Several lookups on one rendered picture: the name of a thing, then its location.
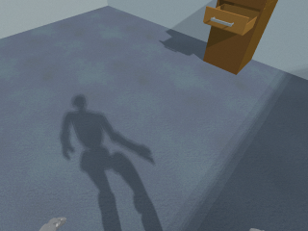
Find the cabinet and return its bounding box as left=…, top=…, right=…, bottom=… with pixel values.
left=203, top=0, right=278, bottom=75

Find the robot left hand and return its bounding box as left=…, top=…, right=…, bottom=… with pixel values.
left=39, top=217, right=66, bottom=231

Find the drawer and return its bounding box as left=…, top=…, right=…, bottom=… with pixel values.
left=203, top=3, right=259, bottom=36

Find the handle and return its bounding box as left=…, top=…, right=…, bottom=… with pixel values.
left=210, top=17, right=234, bottom=27

